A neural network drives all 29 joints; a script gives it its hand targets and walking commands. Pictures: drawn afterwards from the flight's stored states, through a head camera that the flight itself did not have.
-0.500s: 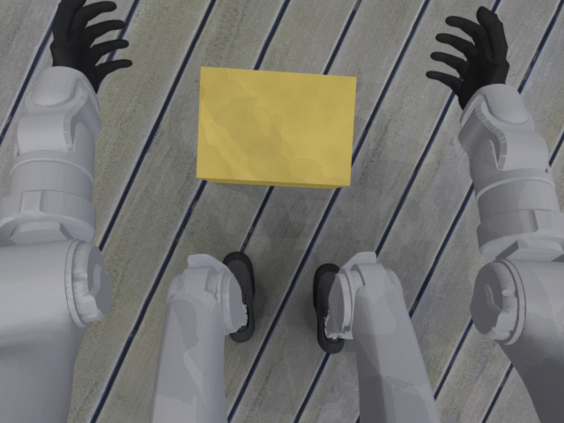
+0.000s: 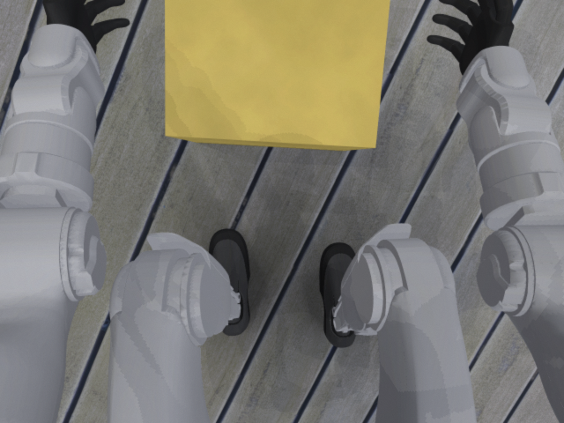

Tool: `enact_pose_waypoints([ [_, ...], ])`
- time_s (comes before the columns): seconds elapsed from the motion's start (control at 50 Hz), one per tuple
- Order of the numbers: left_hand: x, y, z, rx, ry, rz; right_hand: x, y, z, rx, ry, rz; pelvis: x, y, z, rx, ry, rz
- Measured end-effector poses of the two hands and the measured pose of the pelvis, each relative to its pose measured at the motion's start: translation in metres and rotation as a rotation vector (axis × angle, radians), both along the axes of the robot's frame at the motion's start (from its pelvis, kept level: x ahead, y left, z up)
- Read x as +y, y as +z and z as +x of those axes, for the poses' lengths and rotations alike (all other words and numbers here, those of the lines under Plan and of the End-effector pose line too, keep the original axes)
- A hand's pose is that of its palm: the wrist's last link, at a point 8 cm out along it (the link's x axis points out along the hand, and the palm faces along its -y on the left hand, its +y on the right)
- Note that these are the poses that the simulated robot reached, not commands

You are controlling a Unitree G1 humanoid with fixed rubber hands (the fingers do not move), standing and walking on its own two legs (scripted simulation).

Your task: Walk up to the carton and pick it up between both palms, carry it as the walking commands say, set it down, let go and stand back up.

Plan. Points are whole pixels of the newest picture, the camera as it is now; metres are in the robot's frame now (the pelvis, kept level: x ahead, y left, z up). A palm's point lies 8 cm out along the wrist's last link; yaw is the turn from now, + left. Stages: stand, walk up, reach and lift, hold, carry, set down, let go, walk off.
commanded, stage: reach and lift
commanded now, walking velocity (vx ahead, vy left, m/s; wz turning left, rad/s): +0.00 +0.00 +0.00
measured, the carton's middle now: (274, 81) +0.52 +0.03 -0.29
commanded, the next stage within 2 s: none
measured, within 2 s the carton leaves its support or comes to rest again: leaves its support in 2.00 s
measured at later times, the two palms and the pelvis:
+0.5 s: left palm (104, 49) +0.54 +0.24 -0.21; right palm (447, 64) +0.52 -0.20 -0.21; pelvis +0.00 +0.00 -0.05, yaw +0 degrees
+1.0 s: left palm (129, 47) +0.54 +0.21 -0.21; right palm (428, 61) +0.53 -0.17 -0.21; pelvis -0.01 +0.00 -0.04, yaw +0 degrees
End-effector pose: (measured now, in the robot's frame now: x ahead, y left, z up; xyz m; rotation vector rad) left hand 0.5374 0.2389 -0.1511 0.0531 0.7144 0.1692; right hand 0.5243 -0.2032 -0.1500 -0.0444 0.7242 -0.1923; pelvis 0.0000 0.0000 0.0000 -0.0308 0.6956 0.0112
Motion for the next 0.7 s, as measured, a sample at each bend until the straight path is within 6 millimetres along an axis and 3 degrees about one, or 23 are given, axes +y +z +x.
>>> enact_pose_waypoints([
  [0.24, -0.002, -0.064, -0.009, 0.041, 0.013, 0.001, 0.004, -0.063, -0.006, 0.045, 0.017, -0.002, -0.004, -0.036, -0.005, -0.082, -0.004, 0.005],
  [0.4, 0.002, -0.064, 0.0, 0.013, 0.023, 0.005, 0.001, -0.067, 0.001, 0.027, 0.029, -0.009, -0.005, -0.046, -0.004, -0.118, -0.005, 0.007],
  [0.7, -0.011, -0.062, -0.004, 0.029, 0.014, -0.011, 0.011, -0.062, -0.004, 0.044, 0.024, -0.001, -0.003, -0.041, -0.007, -0.117, -0.006, 0.003],
])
